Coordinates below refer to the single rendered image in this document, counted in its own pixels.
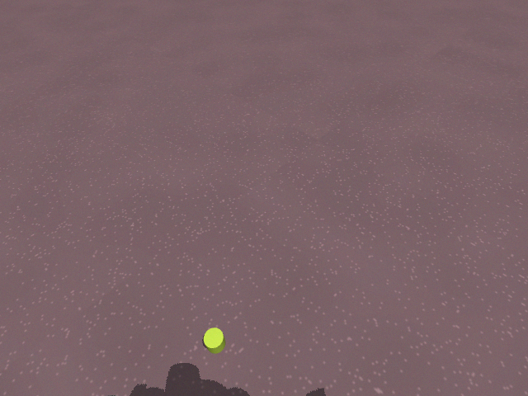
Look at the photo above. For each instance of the tin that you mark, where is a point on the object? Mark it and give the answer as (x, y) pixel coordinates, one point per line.
(214, 340)

